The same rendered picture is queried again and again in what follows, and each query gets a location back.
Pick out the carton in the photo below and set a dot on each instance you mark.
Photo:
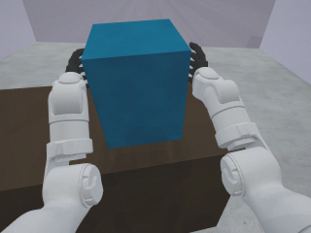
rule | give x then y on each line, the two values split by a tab
138	75

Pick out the right robot hand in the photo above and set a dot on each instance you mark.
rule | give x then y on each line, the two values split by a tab
199	59

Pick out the right robot upper arm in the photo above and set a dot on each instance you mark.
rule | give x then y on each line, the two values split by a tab
253	175

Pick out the left robot upper arm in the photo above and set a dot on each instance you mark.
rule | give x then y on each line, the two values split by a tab
69	192

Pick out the left robot hand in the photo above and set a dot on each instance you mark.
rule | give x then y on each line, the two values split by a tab
74	63

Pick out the pedestal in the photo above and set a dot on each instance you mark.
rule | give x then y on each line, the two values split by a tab
164	187

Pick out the left robot forearm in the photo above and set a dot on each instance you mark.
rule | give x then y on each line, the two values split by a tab
68	120

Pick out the right robot forearm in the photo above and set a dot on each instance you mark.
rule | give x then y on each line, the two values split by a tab
234	130

